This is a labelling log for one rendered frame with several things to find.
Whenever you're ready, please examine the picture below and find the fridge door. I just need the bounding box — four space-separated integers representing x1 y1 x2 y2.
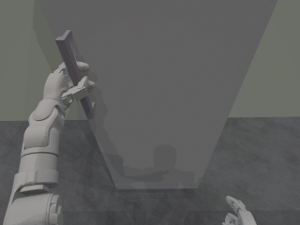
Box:
38 0 278 189

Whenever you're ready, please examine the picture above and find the robot right hand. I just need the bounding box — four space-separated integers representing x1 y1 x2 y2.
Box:
222 196 257 225

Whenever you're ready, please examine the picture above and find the robot left hand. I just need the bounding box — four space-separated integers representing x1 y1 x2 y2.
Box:
43 61 96 110

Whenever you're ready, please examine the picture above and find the robot left upper arm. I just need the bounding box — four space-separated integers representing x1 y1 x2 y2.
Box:
6 193 64 225

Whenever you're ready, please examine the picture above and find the left robot forearm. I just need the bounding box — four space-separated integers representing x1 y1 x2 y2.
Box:
3 98 66 225

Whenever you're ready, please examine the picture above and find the handle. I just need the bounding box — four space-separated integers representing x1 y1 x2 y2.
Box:
55 30 96 118

